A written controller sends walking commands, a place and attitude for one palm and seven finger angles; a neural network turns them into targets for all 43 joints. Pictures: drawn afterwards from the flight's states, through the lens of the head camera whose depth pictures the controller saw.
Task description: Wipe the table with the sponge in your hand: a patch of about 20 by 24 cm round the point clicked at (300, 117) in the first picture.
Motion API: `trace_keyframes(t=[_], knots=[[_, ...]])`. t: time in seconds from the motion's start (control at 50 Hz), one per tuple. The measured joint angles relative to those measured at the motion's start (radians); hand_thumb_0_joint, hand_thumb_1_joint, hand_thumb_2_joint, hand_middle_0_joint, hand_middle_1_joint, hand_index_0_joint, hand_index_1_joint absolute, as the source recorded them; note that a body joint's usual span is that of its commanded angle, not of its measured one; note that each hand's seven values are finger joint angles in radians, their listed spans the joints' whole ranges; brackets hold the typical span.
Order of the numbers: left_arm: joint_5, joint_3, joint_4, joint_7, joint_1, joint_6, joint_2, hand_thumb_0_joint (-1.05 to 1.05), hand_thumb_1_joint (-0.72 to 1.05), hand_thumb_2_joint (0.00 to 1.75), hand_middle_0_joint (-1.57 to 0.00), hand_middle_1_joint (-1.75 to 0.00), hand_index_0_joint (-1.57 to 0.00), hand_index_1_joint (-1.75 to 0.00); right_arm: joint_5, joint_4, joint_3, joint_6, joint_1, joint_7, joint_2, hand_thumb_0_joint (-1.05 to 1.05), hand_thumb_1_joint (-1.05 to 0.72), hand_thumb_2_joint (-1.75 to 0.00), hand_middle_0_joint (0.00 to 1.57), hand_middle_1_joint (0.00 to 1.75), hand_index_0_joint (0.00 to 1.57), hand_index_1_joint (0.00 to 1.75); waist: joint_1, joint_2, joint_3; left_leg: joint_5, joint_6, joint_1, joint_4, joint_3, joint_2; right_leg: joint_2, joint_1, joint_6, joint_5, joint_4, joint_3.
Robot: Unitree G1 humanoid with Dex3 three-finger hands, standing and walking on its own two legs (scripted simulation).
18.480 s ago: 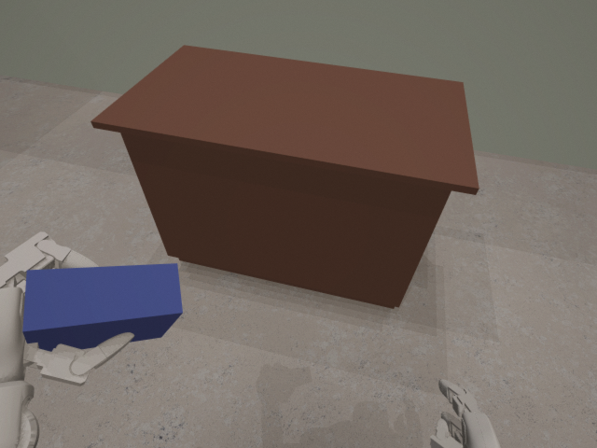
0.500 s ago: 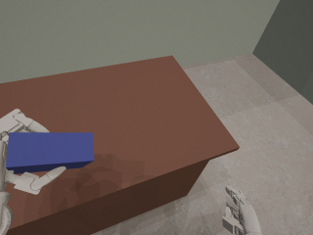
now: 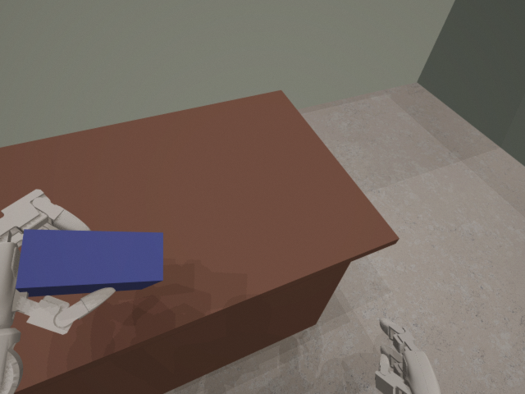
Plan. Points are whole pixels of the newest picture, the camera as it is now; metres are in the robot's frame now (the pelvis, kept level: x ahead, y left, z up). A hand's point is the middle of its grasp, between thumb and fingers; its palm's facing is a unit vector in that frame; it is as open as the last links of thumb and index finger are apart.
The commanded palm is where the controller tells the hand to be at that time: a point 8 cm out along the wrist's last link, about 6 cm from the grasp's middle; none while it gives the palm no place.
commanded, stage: come to a stop and stand still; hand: left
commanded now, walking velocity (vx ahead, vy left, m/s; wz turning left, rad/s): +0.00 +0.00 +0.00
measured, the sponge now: (114, 264) +0.23 +0.20 +0.13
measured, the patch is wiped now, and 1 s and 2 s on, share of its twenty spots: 0.00 0.00 0.00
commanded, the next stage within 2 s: look again from close up in 0.62 s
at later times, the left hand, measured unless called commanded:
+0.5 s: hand (55, 259) +0.22 +0.25 +0.16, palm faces +0.38 -0.85 -0.38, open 9.6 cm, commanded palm +0.16 +0.28 +0.18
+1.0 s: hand (57, 257) +0.22 +0.25 +0.16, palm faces +0.38 -0.84 -0.39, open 9.6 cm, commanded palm +0.16 +0.28 +0.18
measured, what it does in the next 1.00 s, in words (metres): stands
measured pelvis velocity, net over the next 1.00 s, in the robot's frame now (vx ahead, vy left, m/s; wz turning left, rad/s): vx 0.01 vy -0.01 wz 0.02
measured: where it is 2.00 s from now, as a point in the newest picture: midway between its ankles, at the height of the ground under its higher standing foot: outside the picture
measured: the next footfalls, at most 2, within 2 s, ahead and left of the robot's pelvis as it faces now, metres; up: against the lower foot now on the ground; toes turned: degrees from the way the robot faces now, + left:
none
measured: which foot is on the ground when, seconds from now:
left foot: down 0.00-1.00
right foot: down 0.00-1.00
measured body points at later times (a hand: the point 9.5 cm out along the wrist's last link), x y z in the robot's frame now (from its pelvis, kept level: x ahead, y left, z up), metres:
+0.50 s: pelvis +0.00 -0.01 +0.00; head +0.03 +0.02 +0.45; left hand +0.19 +0.29 +0.18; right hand +0.20 -0.22 -0.05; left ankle +0.03 +0.08 -0.74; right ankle +0.01 -0.15 -0.74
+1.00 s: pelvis +0.01 -0.01 +0.00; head +0.04 +0.02 +0.45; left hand +0.20 +0.29 +0.18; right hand +0.20 -0.22 -0.07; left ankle +0.03 +0.08 -0.74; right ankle +0.01 -0.15 -0.74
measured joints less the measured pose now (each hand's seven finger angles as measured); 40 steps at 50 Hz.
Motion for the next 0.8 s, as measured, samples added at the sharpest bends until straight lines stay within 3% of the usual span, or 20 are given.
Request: trace_keyframes(t=[0.1, 0.2, 0.3, 0.46, 0.64, 0.8], knots=[[0.006, 0.010, 0.042, 0.001, -0.020, -0.003, 0.022, -0.01, -0.45, 1.01, -0.79, -1.35, -0.79, -1.35, 0.000, 0.024, 0.010, 0.000, 0.023, -0.025, 0.009, 0.01, -0.90, -0.90, 0.20, 0.30, 0.20, 0.30, 0.020, -0.015, 0.004, 0.003, -0.005, 0.000, 0.001, -0.019, 0.002, 0.003, 0.012, -0.006, 0.001, -0.009, -0.020], [0.006, 0.036, 0.041, 0.028, -0.077, 0.002, -0.003, -0.01, -0.45, 1.01, -0.79, -1.35, -0.79, -1.35, -0.004, 0.039, 0.015, -0.017, 0.013, -0.022, 0.002, 0.01, -0.90, -0.90, 0.20, 0.30, 0.20, 0.30, 0.033, -0.020, 0.010, 0.006, -0.010, 0.007, -0.003, -0.030, 0.005, 0.007, 0.028, -0.010, 0.008, -0.027, -0.031], [0.007, 0.013, 0.013, 0.032, -0.070, -0.001, -0.026, -0.01, -0.45, 1.01, -0.79, -1.35, -0.79, -1.35, -0.008, 0.032, 0.011, -0.017, -0.015, -0.015, -0.002, 0.01, -0.90, -0.90, 0.20, 0.30, 0.20, 0.30, 0.026, -0.017, -0.003, 0.006, -0.012, 0.013, -0.011, -0.028, 0.010, 0.013, 0.040, -0.010, 0.018, -0.050, -0.028], [0.005, 0.008, 0.015, 0.022, -0.037, 0.025, -0.004, -0.01, -0.45, 1.01, -0.79, -1.35, -0.79, -1.35, -0.006, -0.001, 0.009, 0.008, -0.042, -0.024, -0.002, 0.01, -0.90, -0.90, 0.20, 0.30, 0.20, 0.30, 0.012, -0.018, -0.008, 0.011, -0.013, 0.017, -0.025, -0.027, 0.013, 0.017, 0.047, -0.011, 0.028, -0.072, -0.027], [0.003, 0.013, -0.012, 0.028, -0.026, 0.037, -0.007, -0.01, -0.45, 1.01, -0.79, -1.35, -0.79, -1.35, -0.005, 0.005, 0.011, 0.022, -0.028, -0.029, -0.007, 0.01, -0.90, -0.90, 0.20, 0.30, 0.20, 0.30, 0.025, -0.014, 0.002, 0.015, -0.012, 0.018, -0.033, -0.032, 0.011, 0.015, 0.051, -0.010, 0.033, -0.085, -0.032], [0.004, 0.005, -0.008, 0.030, -0.027, 0.052, -0.013, -0.01, -0.45, 1.02, -0.78, -1.35, -0.79, -1.35, -0.005, 0.013, 0.015, 0.034, -0.025, -0.030, -0.001, 0.01, -0.90, -0.90, 0.20, 0.30, 0.20, 0.30, 0.019, -0.009, 0.004, 0.016, -0.011, 0.021, -0.037, -0.034, 0.009, 0.014, 0.056, -0.009, 0.034, -0.090, -0.034]])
